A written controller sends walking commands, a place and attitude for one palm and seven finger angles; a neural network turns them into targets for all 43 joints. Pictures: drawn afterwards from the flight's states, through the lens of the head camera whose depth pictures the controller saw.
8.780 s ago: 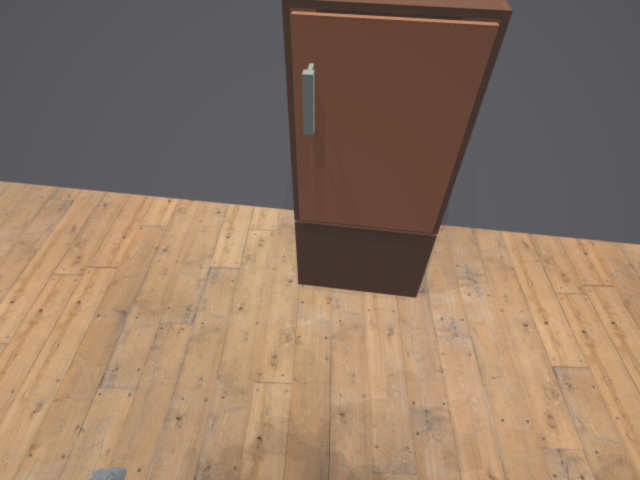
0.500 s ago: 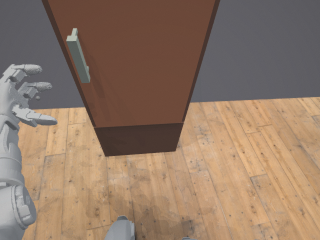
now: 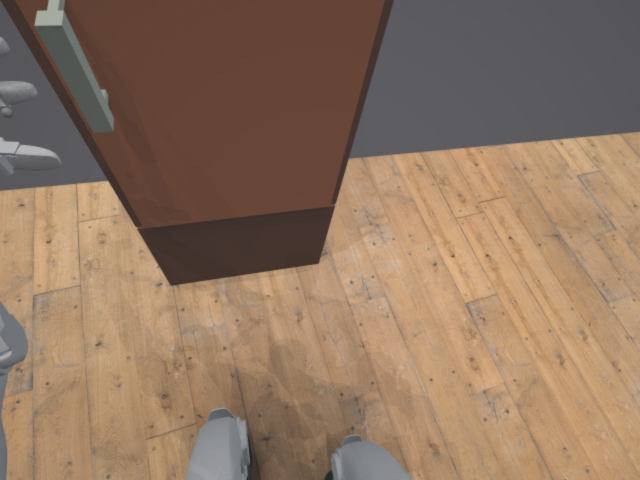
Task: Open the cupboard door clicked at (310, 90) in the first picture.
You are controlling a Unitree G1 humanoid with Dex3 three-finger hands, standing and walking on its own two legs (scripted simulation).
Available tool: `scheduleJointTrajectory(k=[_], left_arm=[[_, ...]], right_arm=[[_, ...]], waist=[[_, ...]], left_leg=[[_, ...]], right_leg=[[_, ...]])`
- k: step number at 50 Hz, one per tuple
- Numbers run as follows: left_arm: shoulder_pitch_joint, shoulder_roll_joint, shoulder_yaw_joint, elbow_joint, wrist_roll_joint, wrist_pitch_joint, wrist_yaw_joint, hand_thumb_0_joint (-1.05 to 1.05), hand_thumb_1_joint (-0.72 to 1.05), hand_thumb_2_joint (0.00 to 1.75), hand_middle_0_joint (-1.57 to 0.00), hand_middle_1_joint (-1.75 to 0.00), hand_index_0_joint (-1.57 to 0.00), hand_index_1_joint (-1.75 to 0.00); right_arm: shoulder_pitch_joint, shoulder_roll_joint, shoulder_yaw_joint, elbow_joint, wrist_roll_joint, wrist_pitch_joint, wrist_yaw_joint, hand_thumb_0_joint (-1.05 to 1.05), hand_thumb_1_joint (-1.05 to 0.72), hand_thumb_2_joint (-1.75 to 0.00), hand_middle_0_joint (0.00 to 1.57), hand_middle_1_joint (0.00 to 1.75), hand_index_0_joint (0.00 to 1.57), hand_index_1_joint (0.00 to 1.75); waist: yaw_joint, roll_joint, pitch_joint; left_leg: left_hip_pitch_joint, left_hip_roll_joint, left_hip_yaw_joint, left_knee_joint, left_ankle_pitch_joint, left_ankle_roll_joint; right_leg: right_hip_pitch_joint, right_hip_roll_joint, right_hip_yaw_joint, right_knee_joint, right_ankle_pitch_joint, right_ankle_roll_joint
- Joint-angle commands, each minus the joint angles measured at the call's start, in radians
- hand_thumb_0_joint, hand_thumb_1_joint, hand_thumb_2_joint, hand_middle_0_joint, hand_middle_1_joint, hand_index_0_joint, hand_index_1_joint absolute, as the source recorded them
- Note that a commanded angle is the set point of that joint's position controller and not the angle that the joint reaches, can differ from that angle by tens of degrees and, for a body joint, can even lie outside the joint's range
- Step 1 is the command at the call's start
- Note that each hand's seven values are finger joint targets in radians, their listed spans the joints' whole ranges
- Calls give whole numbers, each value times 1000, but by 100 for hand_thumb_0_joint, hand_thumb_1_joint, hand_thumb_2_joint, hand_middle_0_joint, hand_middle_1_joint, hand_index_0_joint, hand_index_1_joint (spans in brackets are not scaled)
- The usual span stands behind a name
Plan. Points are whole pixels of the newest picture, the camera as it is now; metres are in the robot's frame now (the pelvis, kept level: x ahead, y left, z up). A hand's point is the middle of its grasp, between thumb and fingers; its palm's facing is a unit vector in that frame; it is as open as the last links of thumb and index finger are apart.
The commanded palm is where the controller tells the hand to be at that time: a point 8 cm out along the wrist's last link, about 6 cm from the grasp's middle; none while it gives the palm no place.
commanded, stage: move the hooked fingers beside the handle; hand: left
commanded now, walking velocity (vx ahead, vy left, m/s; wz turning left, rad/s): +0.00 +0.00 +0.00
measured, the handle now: (81, 66) +0.59 +0.25 +0.11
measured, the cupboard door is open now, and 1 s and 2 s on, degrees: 0 0 0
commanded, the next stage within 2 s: slide the fingers in behind the handle in 1.16 s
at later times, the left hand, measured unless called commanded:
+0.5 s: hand (13, 96) +0.53 +0.31 +0.11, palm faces +0.16 -0.99 +0.00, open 14.0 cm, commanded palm +0.51 +0.34 +0.11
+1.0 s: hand (11, 103) +0.52 +0.31 +0.11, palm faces +0.15 -0.99 +0.01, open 14.0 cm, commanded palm +0.52 +0.34 +0.10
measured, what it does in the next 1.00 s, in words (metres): stands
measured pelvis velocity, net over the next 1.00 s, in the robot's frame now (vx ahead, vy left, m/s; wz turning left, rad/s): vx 0.01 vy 0.00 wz -0.01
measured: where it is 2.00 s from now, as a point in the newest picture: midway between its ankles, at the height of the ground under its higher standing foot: outside the picture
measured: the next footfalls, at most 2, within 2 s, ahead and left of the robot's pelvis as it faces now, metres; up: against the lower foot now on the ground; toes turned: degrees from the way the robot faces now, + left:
none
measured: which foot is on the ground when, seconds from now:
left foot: down 0.00-1.00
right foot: down 0.00-1.00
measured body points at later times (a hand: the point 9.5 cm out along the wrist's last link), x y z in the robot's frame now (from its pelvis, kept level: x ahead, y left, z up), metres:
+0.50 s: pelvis +0.02 +0.00 +0.00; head +0.16 +0.04 +0.43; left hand +0.52 +0.36 +0.12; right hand +0.00 -0.26 -0.10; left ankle +0.09 +0.11 -0.67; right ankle -0.04 -0.13 -0.67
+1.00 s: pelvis +0.01 +0.00 -0.01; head +0.15 +0.04 +0.42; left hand +0.51 +0.36 +0.11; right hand +0.01 -0.28 -0.10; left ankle +0.09 +0.11 -0.67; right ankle -0.04 -0.13 -0.67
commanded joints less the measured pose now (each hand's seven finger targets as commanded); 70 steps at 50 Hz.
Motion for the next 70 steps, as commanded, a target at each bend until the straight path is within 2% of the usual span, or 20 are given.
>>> scheduleJointTrajectory(k=[1, 7, 8, 14, 17, 21, 22, 25, 31, 39, 42, 46, 50, 52, 57, 58, 62, 65, 68, 70], left_arm=[[-468, 341, 33, -194, -7, -49, -4, 0, -50, 30, -30, -120, -30, -120], [-512, 404, 60, -201, 24, -31, 14, 0, -50, 30, -30, -120, -30, -120], [-505, 384, 44, -192, 29, -26, 14, 0, -50, 30, -30, -120, -30, -120], [-375, 393, 87, -199, 25, -10, 11, 0, -50, 30, -30, -120, -30, -120], [-383, 417, 109, -227, 19, -17, 7, 0, -50, 30, -30, -120, -30, -120], [-435, 343, 65, -316, 10, -46, 12, 0, -50, 30, -30, -120, -30, -120], [-435, 369, 90, -317, 5, -52, 14, 0, -50, 30, -30, -120, -30, -120], [-408, 293, 34, -266, -5, -36, 3, 0, -50, 30, -30, -120, -30, -120], [-438, 273, 11, -257, -11, -31, 10, 0, -50, 30, -30, -120, -30, -120], [-447, 372, 53, -200, 7, -43, 15, 0, -50, 30, -30, -120, -30, -120], [-463, 350, 35, -231, 11, -55, 9, 0, -50, 30, -30, -120, -30, -120], [-475, 350, 27, -159, -4, -34, -9, 0, -50, 30, -30, -120, -30, -120], [-510, 345, -1, -168, 10, -26, -9, 0, -50, 30, -30, -120, -30, -120], [-531, 404, 37, -175, 13, -35, -6, 0, -50, 30, -30, -120, -30, -120], [-502, 433, 65, -184, 26, -28, -6, 0, -50, 30, -30, -120, -30, -120], [-488, 402, 45, -173, 24, -20, -7, 0, -50, 30, -30, -120, -30, -120], [-479, 454, 89, -211, 28, -19, -5, 0, -50, 30, -30, -120, -30, -120], [-489, 385, 45, -220, 23, -17, 0, 0, -50, 30, -30, -120, -30, -120], [-503, 309, 9, -259, 13, -23, 8, 0, -50, 30, -30, -120, -30, -120], [-493, 293, 6, -240, 6, -11, 15, 0, -50, 30, -30, -120, -30, -120]], right_arm=[[162, -199, -69, -44, -2, -4, -21, 0, -90, -90, 20, 30, 20, 30], [194, -202, -65, -42, -10, 12, -14, 0, -90, -90, 20, 30, 20, 30], [198, -199, -66, -43, -9, 16, -11, 0, -90, -90, 20, 30, 20, 30], [206, -196, -72, -67, -10, 38, 5, 0, -90, -90, 20, 30, 20, 30], [202, -200, -74, -72, -9, 46, 8, 0, -90, -90, 20, 30, 20, 30], [202, -191, -80, -62, -13, 47, 14, 0, -90, -90, 20, 30, 20, 30], [202, -195, -85, -53, -11, 49, 13, 0, -90, -90, 20, 30, 20, 30], [187, -188, -81, -51, -6, 49, 15, 0, -90, -90, 20, 30, 20, 30], [177, -187, -74, -55, -7, 44, 11, 0, -90, -90, 20, 30, 20, 30], [156, -195, -62, -73, 0, 43, 5, 0, -90, -90, 20, 30, 20, 30], [156, -192, -64, -73, -1, 43, 8, 0, -90, -90, 20, 30, 20, 30], [157, -196, -55, -67, 2, 39, 1, 0, -90, -90, 20, 30, 20, 30], [163, -196, -53, -59, 1, 33, -3, 0, -90, -90, 20, 30, 20, 30], [171, -201, -50, -55, -2, 30, -7, 0, -90, -90, 20, 30, 20, 30], [186, -201, -53, -56, -3, 33, -2, 0, -90, -90, 20, 30, 20, 30], [182, -197, -53, -60, -2, 33, 0, 0, -90, -90, 20, 30, 20, 30], [190, -201, -54, -62, -4, 38, 1, 0, -90, -90, 20, 30, 20, 30], [193, -197, -60, -55, -5, 38, 8, 0, -90, -90, 20, 30, 20, 30], [200, -194, -69, -42, -9, 32, 11, 0, -90, -90, 20, 30, 20, 30], [204, -197, -70, -36, -11, 31, 11, 0, -90, -90, 20, 30, 20, 30]], waist=[[-5, 196, -436], [-10, 230, -497], [-14, 239, -492], [21, 217, -522], [19, 194, -511], [5, 261, -527], [4, 250, -544], [-9, 232, -478], [-14, 227, -452], [-12, 197, -442], [-9, 249, -485], [-29, 185, -424], [-37, 216, -436], [-29, 234, -470], [-14, 251, -510], [-18, 257, -492], [-2, 261, -526], [-17, 261, -492], [-22, 297, -524], [-31, 251, -498]], left_leg=[[640, -32, -77, -65, 169, 28], [659, -25, -76, -35, 258, 29], [667, -26, -78, -33, 267, 27], [671, -33, -62, -31, 341, 26], [651, -34, -57, -32, 338, 30], [733, -35, -68, -29, 363, 26], [751, -30, -70, -30, 365, 24], [719, -36, -67, -37, 324, 27], [710, -40, -71, -40, 304, 29], [603, -39, -53, -18, 243, 33], [667, -35, -65, -14, 274, 26], [574, -38, -61, -7, 204, 37], [584, -29, -71, -2, 183, 33], [577, -26, -72, 11, 199, 33], [608, -22, -79, 14, 238, 30], [601, -24, -75, 13, 224, 30], [616, -23, -76, 11, 260, 28], [641, -22, -89, -3, 227, 24], [719, -21, -108, -16, 243, 17], [708, -19, -111, -25, 225, 19]], right_leg=[[-163, 23, 16, -164, 223, -11], [-163, 28, 12, -151, 282, -9], [-175, 30, 9, -151, 285, -10], [-118, 38, 2, -144, 366, -10], [-99, 41, 3, -143, 384, -8], [-141, 45, 0, -146, 376, -16], [-137, 46, 0, -150, 377, -14], [-151, 44, -2, -161, 355, -12], [-160, 39, 0, -163, 336, -16], [-128, 34, 17, -149, 314, -9], [-158, 36, 11, -140, 314, -14], [-161, 36, 17, -149, 271, -9], [-204, 35, 12, -139, 234, -9], [-197, 33, 15, -126, 242, -11], [-202, 38, 7, -113, 259, -13], [-212, 39, 6, -117, 250, -12], [-188, 42, 1, -110, 279, -14], [-228, 45, -7, -121, 244, -14], [-263, 43, -17, -120, 242, -20], [-263, 42, -20, -128, 235, -18]])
